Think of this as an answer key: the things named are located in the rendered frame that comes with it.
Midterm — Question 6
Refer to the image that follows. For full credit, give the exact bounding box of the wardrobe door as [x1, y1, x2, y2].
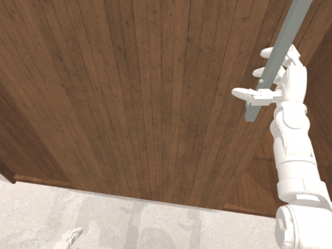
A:
[0, 0, 332, 210]
[0, 83, 71, 182]

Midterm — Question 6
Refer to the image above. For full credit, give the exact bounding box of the robot right forearm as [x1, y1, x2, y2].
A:
[270, 101, 332, 212]

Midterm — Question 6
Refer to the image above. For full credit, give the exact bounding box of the left robot hand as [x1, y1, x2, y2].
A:
[52, 227, 83, 249]

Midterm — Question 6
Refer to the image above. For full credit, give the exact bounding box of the right robot upper arm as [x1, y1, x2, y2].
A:
[274, 204, 332, 249]

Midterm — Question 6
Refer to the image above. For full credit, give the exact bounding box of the handle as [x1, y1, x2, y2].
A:
[245, 0, 313, 122]

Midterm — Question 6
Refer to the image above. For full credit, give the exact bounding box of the right robot hand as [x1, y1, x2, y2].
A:
[231, 44, 307, 106]

